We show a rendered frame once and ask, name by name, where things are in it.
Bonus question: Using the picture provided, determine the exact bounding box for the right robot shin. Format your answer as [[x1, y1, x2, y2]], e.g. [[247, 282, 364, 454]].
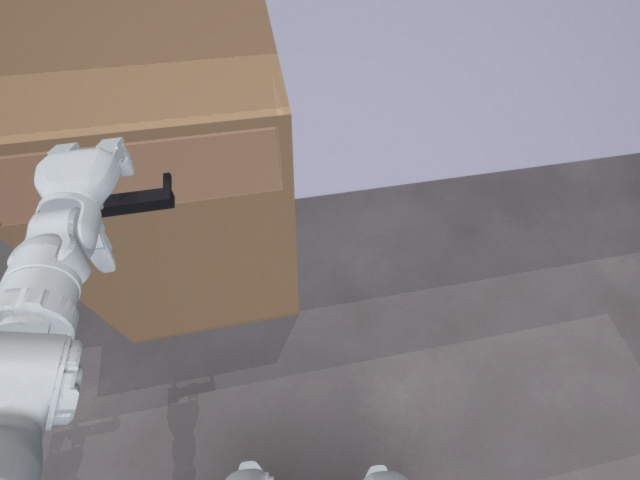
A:
[[365, 465, 388, 477]]

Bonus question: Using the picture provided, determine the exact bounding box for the drawer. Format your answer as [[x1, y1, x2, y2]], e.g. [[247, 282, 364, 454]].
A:
[[0, 127, 281, 225]]

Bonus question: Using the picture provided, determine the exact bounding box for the left robot hand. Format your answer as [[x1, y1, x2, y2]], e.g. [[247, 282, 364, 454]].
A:
[[34, 137, 134, 273]]

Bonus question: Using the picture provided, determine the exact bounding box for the handle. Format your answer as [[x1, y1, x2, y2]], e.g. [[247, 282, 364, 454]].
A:
[[101, 173, 175, 217]]

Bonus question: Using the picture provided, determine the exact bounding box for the cabinet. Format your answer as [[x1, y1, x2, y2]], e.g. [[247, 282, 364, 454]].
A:
[[0, 0, 299, 343]]

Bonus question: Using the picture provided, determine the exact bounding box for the left robot forearm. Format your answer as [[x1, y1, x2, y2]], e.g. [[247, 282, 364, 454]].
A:
[[0, 192, 102, 340]]

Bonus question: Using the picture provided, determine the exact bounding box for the left robot upper arm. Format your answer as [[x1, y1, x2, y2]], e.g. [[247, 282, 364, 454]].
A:
[[0, 331, 84, 480]]

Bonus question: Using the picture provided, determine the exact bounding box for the robot shin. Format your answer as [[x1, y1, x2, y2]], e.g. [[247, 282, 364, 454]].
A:
[[365, 465, 388, 477], [238, 461, 265, 473]]

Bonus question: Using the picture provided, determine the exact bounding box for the left robot shin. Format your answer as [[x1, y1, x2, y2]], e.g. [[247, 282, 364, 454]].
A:
[[238, 461, 265, 473]]

